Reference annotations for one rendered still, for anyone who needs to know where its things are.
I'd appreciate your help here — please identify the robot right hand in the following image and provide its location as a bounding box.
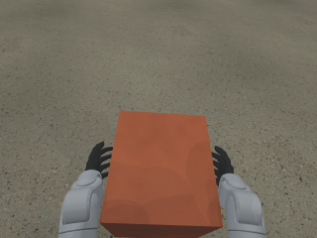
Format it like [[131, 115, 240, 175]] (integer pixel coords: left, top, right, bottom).
[[211, 146, 234, 187]]

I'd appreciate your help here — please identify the right robot forearm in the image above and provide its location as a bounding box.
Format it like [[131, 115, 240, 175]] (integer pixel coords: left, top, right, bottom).
[[218, 173, 266, 238]]

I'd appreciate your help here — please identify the robot left hand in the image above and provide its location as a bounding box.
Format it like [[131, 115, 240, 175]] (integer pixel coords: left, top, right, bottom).
[[85, 142, 113, 179]]

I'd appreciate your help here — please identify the left robot forearm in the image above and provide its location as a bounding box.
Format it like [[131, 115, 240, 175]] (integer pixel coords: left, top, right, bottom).
[[57, 170, 104, 238]]

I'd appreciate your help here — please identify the carton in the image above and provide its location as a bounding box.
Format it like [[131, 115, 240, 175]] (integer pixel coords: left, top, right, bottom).
[[99, 110, 224, 238]]

